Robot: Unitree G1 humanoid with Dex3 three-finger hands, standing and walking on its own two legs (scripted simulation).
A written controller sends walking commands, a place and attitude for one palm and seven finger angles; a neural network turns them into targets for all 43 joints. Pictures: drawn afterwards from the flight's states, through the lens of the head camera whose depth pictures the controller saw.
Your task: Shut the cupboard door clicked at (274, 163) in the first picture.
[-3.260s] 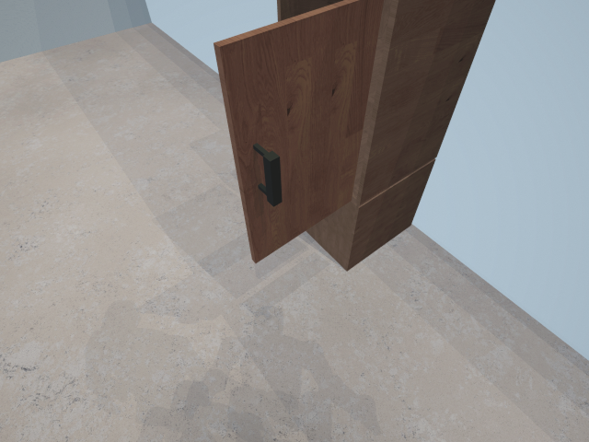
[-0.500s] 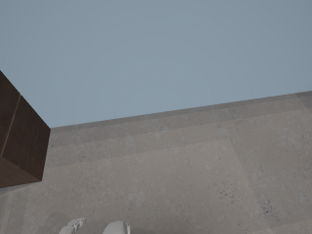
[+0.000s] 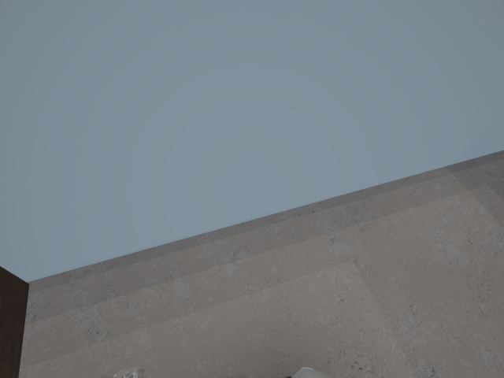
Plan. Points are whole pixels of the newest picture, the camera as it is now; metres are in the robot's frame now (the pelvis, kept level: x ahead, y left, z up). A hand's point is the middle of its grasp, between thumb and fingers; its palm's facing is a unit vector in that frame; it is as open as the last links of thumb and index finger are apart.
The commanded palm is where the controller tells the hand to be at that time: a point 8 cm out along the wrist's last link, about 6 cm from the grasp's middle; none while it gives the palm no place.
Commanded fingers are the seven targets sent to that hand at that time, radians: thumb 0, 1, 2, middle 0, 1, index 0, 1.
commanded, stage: walk to a spot facing it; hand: left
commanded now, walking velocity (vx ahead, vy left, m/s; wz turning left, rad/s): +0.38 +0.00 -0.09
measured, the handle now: out of the picture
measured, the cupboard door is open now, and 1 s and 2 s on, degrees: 92 92 92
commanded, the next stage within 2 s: turn to face it in 0.32 s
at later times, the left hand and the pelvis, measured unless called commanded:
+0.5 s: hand (171, 314) +0.25 +0.18 -0.18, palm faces +0.03 -0.98 -0.17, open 7.4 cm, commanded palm none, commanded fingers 0.00 0.90 0.90 -0.20 -0.30 -0.20 -0.30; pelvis +0.23 -0.01 +0.00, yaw -1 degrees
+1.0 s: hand (174, 263) +0.36 +0.19 -0.18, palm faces +0.32 -0.91 -0.26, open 7.3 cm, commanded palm none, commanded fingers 0.00 0.90 0.90 -0.20 -0.30 -0.20 -0.30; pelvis +0.35 -0.04 -0.01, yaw +18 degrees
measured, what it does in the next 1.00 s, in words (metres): walks ahead, turning left: right foot, then left foot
